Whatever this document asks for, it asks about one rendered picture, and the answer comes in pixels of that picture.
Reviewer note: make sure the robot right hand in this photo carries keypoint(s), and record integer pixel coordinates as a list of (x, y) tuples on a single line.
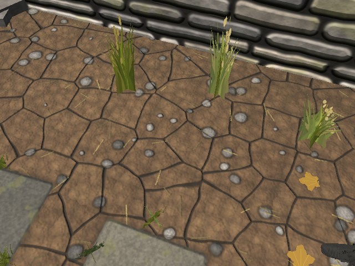
[(342, 252)]

